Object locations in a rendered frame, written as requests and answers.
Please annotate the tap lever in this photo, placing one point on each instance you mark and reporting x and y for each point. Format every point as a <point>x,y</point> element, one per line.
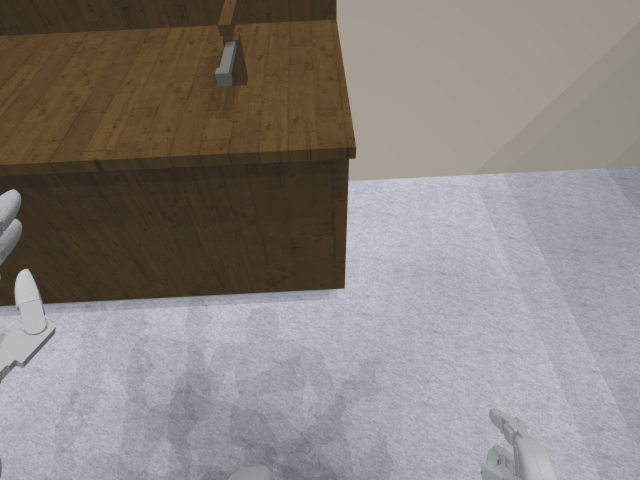
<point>223,73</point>

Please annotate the robot left hand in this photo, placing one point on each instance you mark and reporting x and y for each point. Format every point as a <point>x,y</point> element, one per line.
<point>20,341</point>

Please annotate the robot right hand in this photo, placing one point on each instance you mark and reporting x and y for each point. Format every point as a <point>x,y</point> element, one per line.
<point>530,460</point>

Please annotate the counter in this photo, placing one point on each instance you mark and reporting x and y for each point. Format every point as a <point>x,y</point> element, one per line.
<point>140,178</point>

